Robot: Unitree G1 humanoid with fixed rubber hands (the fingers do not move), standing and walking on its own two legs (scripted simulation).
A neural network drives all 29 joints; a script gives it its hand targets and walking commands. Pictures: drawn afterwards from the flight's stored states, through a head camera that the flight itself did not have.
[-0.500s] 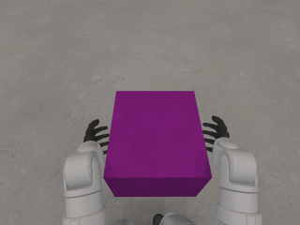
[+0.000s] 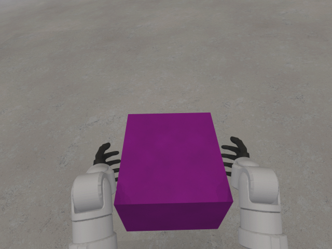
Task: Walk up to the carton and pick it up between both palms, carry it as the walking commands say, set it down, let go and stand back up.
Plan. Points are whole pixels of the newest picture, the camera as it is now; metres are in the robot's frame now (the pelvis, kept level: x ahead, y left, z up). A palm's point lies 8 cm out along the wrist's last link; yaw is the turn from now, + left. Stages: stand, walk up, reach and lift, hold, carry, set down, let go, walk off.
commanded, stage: carry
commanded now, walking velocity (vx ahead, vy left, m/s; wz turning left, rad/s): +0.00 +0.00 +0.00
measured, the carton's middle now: (170, 168) +0.33 -0.01 +0.00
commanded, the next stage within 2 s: none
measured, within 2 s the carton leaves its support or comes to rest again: neither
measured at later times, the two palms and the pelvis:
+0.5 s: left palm (175, 187) +0.24 -0.02 +0.07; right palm (321, 162) +0.25 -0.33 +0.08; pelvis -0.05 -0.17 +0.00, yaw +1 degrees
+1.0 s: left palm (220, 199) +0.20 -0.11 +0.06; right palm out of the picture +0.23 -0.42 +0.08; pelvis -0.08 -0.27 +0.00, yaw +1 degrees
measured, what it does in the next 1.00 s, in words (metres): steps to the right: left foot, then right foot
